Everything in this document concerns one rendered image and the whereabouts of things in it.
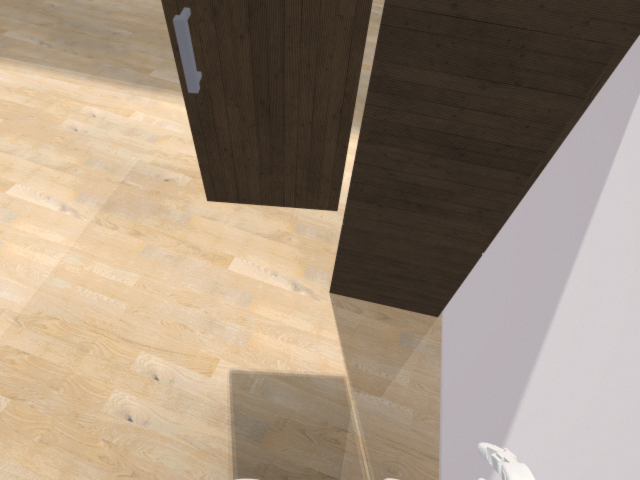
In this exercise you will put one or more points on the cupboard door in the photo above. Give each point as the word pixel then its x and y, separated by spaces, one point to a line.
pixel 272 120

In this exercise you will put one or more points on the right robot hand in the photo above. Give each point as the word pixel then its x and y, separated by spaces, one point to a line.
pixel 504 462

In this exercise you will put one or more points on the handle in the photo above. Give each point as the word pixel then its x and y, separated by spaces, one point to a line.
pixel 181 26

